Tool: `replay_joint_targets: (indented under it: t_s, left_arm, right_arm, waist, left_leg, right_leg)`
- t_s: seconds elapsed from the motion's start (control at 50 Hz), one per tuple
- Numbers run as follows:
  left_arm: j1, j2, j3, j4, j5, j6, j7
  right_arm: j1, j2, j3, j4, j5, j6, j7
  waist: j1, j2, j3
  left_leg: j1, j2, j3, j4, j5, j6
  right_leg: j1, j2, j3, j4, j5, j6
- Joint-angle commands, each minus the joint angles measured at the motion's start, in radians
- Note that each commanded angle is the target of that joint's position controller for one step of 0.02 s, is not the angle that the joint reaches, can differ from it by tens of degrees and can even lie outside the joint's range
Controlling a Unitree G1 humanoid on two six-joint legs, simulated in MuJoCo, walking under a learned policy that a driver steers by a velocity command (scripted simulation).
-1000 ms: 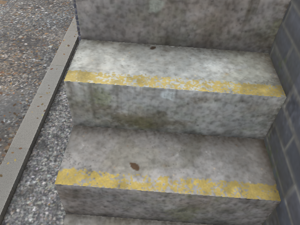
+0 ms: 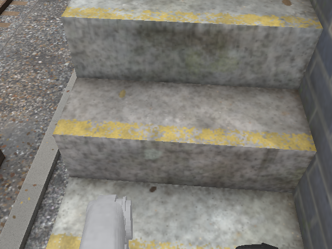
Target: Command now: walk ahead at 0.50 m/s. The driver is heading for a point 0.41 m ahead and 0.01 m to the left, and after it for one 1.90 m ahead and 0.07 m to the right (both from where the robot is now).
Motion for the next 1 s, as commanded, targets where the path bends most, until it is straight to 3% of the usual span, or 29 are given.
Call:
replay_joint_targets:
  t_s: [0.02, 0.06, 0.08, 0.12, 0.14, 0.16, 0.18, 0.2, 0.22, 0.24, 0.3, 0.36, 0.42, 0.48, 0.54, 0.58, 0.6, 0.62, 0.64, 0.66, 0.68, 0.7, 0.72, 0.76, 0.84, 0.88, 0.92, 0.96, 1.0]
  left_arm:
    - [0.082, 0.195, 0.033, 0.001, -0.024, -0.006, -0.004]
    - [0.079, 0.306, 0.049, -0.015, -0.07, -0.023, -0.03]
    - [-0.007, 0.347, 0.065, -0.031, -0.078, -0.04, -0.037]
    - [-0.065, 0.389, 0.084, -0.048, -0.104, -0.026, -0.082]
    - [-0.103, 0.358, 0.087, -0.069, -0.047, -0.004, -0.092]
    - [-0.196, 0.258, 0.116, -0.237, -0.186, -0.063, 0.145]
    - [-0.329, 0.233, 0.099, -0.255, -0.148, -0.064, 0.171]
    - [-0.405, 0.151, 0.105, -0.369, -0.093, -0.047, 0.184]
    - [-0.259, 0.177, 0.108, -0.208, -0.091, 0.015, 0.015]
    - [-0.256, 0.197, 0.126, -0.267, -0.092, 0.038, -0.006]
    - [-0.176, 0.086, 0.065, -0.348, -0.045, 0.064, -0.013]
    - [-0.347, 0.057, 0.028, -0.432, -0.097, 0.038, -0.003]
    - [-0.541, 0.106, 0.015, -0.562, -0.126, 0.052, 0.009]
    - [-0.675, 0.123, -0.003, -0.658, -0.139, 0.134, 0.014]
    - [-0.546, 0.186, 0.016, -0.701, -0.112, 0.19, 0.009]
    - [-0.47, 0.238, 0.043, -0.685, -0.086, 0.201, 0.01]
    - [-0.297, 0.313, 0.078, -0.616, -0.085, 0.224, 0.022]
    - [-0.111, 0.33, 0.098, -0.529, -0.088, 0.225, 0.05]
    - [-0.006, 0.352, 0.108, -0.476, -0.058, 0.215, 0.048]
    - [-0.267, 0.345, 0.149, -0.348, -0.161, 0.128, 0.188]
    - [-0.115, 0.267, 0.11, -0.379, -0.081, 0.116, 0.078]
    - [-0.137, 0.141, 0.081, -0.291, -0.056, 0.092, 0.054]
    - [-0.129, 0.09, 0.062, -0.235, -0.061, 0.072, 0.04]
    - [-0.106, 0.038, 0.046, -0.152, -0.032, 0.049, 0.022]
    - [-0.237, 0.07, 0.039, -0.114, -0.046, 0.01, 0.004]
    - [-0.166, 0.091, 0.03, -0.068, -0.008, 0.0, 0.019]
    - [-0.056, 0.151, 0.039, -0.04, -0.002, -0.016, 0.019]
    - [0.073, 0.192, 0.037, -0.031, -0.003, -0.008, 0.008]
    - [-0.099, 0.196, 0.046, -0.094, -0.058, -0.014, -0.003]
  right_arm:
    - [-0.412, -0.079, -0.022, -0.232, -0.011, 0.011, 0.028]
    - [-0.425, -0.087, -0.021, -0.258, 0.013, 0.038, 0.067]
    - [-0.3, -0.07, -0.009, -0.242, -0.014, 0.07, 0.069]
    - [-0.156, -0.158, -0.042, -0.211, -0.023, 0.083, 0.042]
    - [0.217, -0.2, -0.071, -0.064, -0.025, 0.079, 0.005]
    - [0.462, -0.191, -0.107, 0.04, -0.042, 0.022, -0.018]
    - [0.426, -0.174, -0.121, 0.108, -0.041, 0.024, -0.056]
    - [0.323, -0.169, -0.129, 0.127, -0.038, -0.002, -0.06]
    - [0.36, -0.237, -0.126, 0.105, -0.033, -0.02, -0.01]
    - [0.243, -0.196, -0.12, 0.141, 0.0, -0.032, 0.031]
    - [0.068, -0.034, -0.086, 0.193, 0.001, -0.072, 0.041]
    - [0.254, -0.045, -0.081, 0.287, -0.094, -0.099, 0.015]
    - [0.441, -0.142, -0.082, 0.346, -0.141, -0.104, 0.024]
    - [0.399, -0.182, -0.079, 0.317, -0.079, -0.071, 0.058]
    - [0.374, -0.387, -0.129, 0.326, -0.03, -0.129, 0.094]
    - [0.46, -0.368, -0.147, 0.323, -0.025, -0.113, 0.087]
    - [0.478, -0.361, -0.153, 0.321, -0.073, -0.096, 0.1]
    - [0.455, -0.278, -0.127, 0.32, -0.104, -0.066, 0.12]
    - [0.377, -0.17, -0.113, 0.336, -0.048, -0.048, 0.148]
    - [0.323, -0.141, -0.158, 0.225, -0.01, -0.107, 0.07]
    - [0.327, -0.053, -0.08, 0.261, 0.04, -0.067, 0.067]
    - [0.256, -0.125, -0.093, 0.23, 0.009, -0.068, 0.041]
    - [0.217, -0.092, -0.078, 0.18, 0.005, -0.063, 0.013]
    - [0.222, -0.057, -0.042, 0.141, -0.026, -0.042, -0.013]
    - [0.109, -0.066, -0.026, 0.047, 0.023, -0.01, -0.034]
    - [0.05, -0.045, 0.002, 0.004, 0.011, -0.014, -0.021]
    - [-0.172, -0.144, -0.015, -0.104, -0.001, -0.024, -0.005]
    - [-0.381, -0.085, 0.001, -0.175, -0.012, -0.014, 0.012]
    - [-0.358, -0.045, 0.012, -0.2, -0.034, -0.001, 0.031]
  waist:
    - [-0.031, -0.091, 0.057]
    - [-0.058, -0.161, -0.089]
    - [-0.136, -0.293, -0.121]
    - [-0.184, -0.244, -0.156]
    - [-0.237, -0.057, -0.351]
    - [-0.286, 0.308, -0.45]
    - [-0.291, 0.389, -0.373]
    - [-0.211, 0.191, -0.203]
    - [-0.216, 0.103, 0.163]
    - [-0.101, 0.05, 0.176]
    - [0.114, 0.026, 0.06]
    - [0.089, 0.015, 0.125]
    - [0.032, -0.01, 0.089]
    - [0.043, 0.173, 0.05]
    - [0.204, 0.23, -0.084]
    - [0.162, 0.334, -0.201]
    - [0.179, 0.255, -0.317]
    - [0.215, 0.078, -0.354]
    - [0.239, -0.127, -0.272]
    - [0.012, -0.007, -0.25]
    - [0.131, -0.176, 0.06]
    - [0.095, -0.038, 0.06]
    - [0.056, 0.055, 0.056]
    - [0.0, 0.044, 0.037]
    - [-0.069, -0.049, 0.091]
    - [-0.068, -0.017, 0.117]
    - [-0.016, 0.014, 0.056]
    - [0.016, -0.14, 0.077]
    - [-0.073, -0.133, 0.078]
  left_leg:
    - [0.433, 0.005, 0.172, -0.273, -0.044, 0.011]
    - [0.822, -0.15, 0.294, -0.558, -0.331, -0.069]
    - [0.813, -0.172, 0.266, -0.813, -0.268, -0.095]
    - [0.896, -0.26, 0.277, -1.31, -0.331, -0.118]
    - [1.274, -0.154, -0.012, -1.369, 0.152, -0.023]
    - [1.729, 0.011, -0.372, -1.289, -0.132, 0.118]
    - [1.638, 0.137, -0.74, -1.596, -0.23, 0.19]
    - [1.496, 0.123, -0.763, -1.759, -0.42, 0.138]
    - [1.282, 0.12, -0.892, -1.78, -0.378, 0.091]
    - [1.25, 0.119, -0.661, -1.77, -0.171, 0.06]
    - [1.211, 0.045, -0.241, -1.845, -0.055, -0.037]
    - [1.178, 0.046, -0.166, -1.93, -0.129, -0.086]
    - [1.296, 0.038, -0.066, -1.968, -0.026, -0.105]
    - [1.162, 0.121, -0.061, -2.167, 0.17, -0.029]
    - [1.462, 0.262, -0.067, -2.008, 1.885, 0.108]
    - [1.769, 0.243, -0.067, -1.786, 2.124, 0.12]
    - [1.637, 0.183, -0.027, -1.538, 2.061, 0.092]
    - [1.282, 0.075, -0.057, -1.257, 1.391, 0.037]
    - [0.984, -0.114, -0.13, -0.764, 0.389, -0.035]
    - [1.155, -0.203, -0.16, -0.596, 0.106, -0.131]
    - [0.605, -0.144, -0.309, -0.345, 0.3, -0.066]
    - [0.49, -0.144, -0.297, -0.307, 0.2, -0.07]
    - [0.371, -0.156, -0.301, -0.26, 0.193, -0.056]
    - [0.251, -0.123, -0.222, -0.222, 0.191, -0.021]
    - [0.083, -0.079, -0.128, 0.236, -0.182, -0.006]
    - [-0.006, -0.043, -0.095, 0.148, -0.171, 0.048]
    - [0.136, 0.028, 0.0, -0.19, -0.065, 0.014]
    - [0.354, 0.039, 0.082, -0.2, -0.085, -0.024]
    - [0.73, -0.004, 0.205, -0.483, -0.151, -0.029]
  right_leg:
    - [-0.343, -0.2, 0.189, -0.412, 0.353, -0.114]
    - [-0.273, -0.239, 0.131, -0.337, 1.75, -0.194]
    - [0.03, -0.319, 0.126, -0.306, 2.105, -0.208]
    - [0.401, -0.317, 0.114, -0.078, 2.532, -0.183]
    - [0.236, -0.298, 0.105, 0.244, 2.31, -0.131]
    - [-0.195, -0.182, -0.018, 0.66, 1.434, -0.038]
    - [-0.504, 0.028, 0.014, 1.185, 0.395, -0.032]
    - [-0.662, 0.039, 0.226, 1.606, 0.253, -0.035]
    - [-0.986, 0.136, 0.44, 1.824, 0.488, -0.075]
    - [-1.057, 0.145, 0.433, 1.785, 0.415, -0.117]
    - [-1.086, 0.043, 0.253, 1.706, 0.32, -0.175]
    - [-1.132, 0.047, 0.143, 1.856, 0.258, -0.182]
    - [-1.188, 0.016, 0.061, 1.567, 0.436, -0.145]
    - [-0.924, -0.05, -0.072, 1.345, 0.176, -0.131]
    - [-0.668, 0.051, -0.134, 0.92, 0.114, -0.037]
    - [-0.582, 0.159, -0.178, 0.597, 0.012, -0.036]
    - [-0.314, 0.14, -0.02, 0.549, 0.197, -0.104]
    - [-0.034, 0.006, 0.332, 0.256, 0.115, -0.227]
    - [-0.118, -0.203, 0.794, -0.064, -0.297, -0.338]
    - [-0.098, -0.192, 0.901, -0.185, -0.651, -0.23]
    - [-0.238, -0.207, 0.718, -0.028, -0.467, -0.237]
    - [-0.164, -0.182, 0.646, -0.013, -0.392, -0.219]
    - [-0.117, -0.16, 0.572, 0.02, -0.282, -0.209]
    - [-0.041, -0.127, 0.392, -0.014, -0.073, -0.178]
    - [-0.188, -0.229, 0.375, -0.191, -0.163, -0.179]
    - [-0.174, -0.187, 0.281, -0.192, -0.153, -0.136]
    - [-0.249, -0.157, 0.233, -0.221, -0.101, -0.105]
    - [-0.402, -0.215, 0.26, -0.443, -0.074, -0.164]
    - [-0.51, -0.194, 0.1, -0.473, 0.444, -0.171]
